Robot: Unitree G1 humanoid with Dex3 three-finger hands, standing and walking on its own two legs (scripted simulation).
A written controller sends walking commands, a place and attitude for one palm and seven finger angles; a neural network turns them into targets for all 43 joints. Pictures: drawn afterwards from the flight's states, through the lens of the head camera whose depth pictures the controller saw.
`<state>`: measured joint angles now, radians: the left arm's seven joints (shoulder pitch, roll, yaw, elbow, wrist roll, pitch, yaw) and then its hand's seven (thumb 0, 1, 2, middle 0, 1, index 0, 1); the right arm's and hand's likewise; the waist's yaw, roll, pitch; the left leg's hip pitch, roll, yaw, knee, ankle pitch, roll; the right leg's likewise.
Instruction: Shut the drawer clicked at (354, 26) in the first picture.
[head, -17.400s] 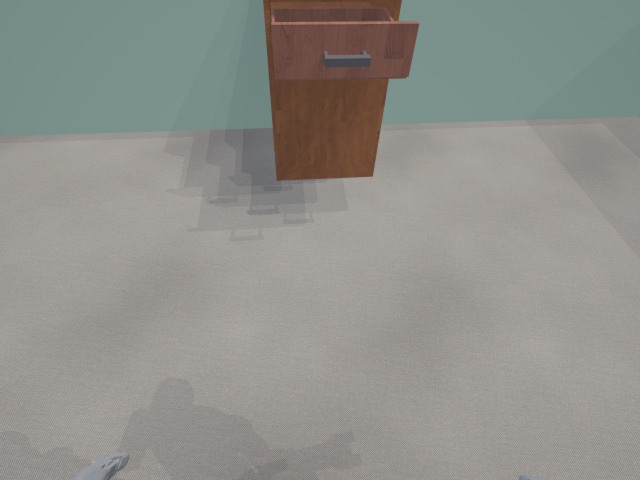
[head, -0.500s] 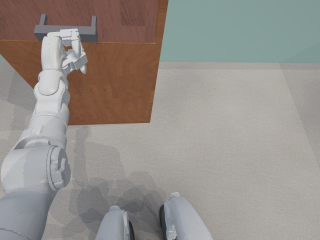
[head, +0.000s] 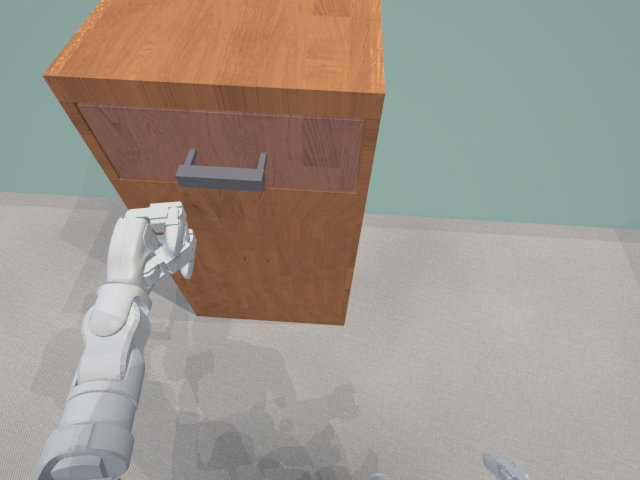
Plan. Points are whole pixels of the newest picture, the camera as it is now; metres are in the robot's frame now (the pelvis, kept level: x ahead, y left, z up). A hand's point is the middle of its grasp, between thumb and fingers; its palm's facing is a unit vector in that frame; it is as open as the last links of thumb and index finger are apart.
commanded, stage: draw the hand back to the body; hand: left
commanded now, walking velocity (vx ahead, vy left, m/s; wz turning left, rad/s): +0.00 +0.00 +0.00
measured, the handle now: (224, 167) +0.57 +0.15 +0.01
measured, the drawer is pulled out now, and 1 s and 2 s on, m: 0.00 0.00 0.00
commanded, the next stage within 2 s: step back with the hand held close in 1.02 s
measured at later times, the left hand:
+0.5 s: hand (71, 344) +0.24 +0.21 +0.15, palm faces +0.25 -0.93 -0.28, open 3.3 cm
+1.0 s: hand out of the picture +0.14 +0.25 +0.21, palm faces +0.44 -0.80 -0.40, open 3.3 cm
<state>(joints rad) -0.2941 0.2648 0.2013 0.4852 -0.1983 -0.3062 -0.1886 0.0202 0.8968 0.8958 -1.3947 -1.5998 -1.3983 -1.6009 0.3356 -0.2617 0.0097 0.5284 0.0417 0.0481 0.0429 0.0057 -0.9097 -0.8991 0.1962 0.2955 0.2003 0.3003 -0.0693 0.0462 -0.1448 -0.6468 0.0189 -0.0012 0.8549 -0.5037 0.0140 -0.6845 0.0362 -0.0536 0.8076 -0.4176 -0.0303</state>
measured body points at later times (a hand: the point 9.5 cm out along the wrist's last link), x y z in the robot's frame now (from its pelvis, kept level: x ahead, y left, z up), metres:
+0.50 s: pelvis -0.02 +0.00 +0.04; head -0.03 -0.02 +0.49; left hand +0.22 +0.26 +0.16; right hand +0.17 -0.20 -0.05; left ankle -0.06 +0.11 -0.70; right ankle -0.02 -0.10 -0.70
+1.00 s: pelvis -0.03 +0.00 +0.04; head -0.05 -0.03 +0.49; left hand +0.11 +0.29 +0.23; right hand +0.17 -0.21 -0.04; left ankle -0.06 +0.11 -0.70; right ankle -0.02 -0.10 -0.70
